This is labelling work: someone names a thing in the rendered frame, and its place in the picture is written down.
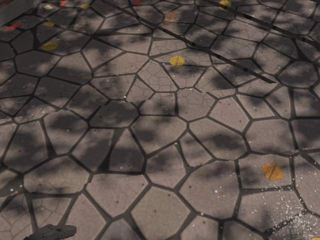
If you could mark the left robot hand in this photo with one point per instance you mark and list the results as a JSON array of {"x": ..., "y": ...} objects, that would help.
[{"x": 53, "y": 232}]

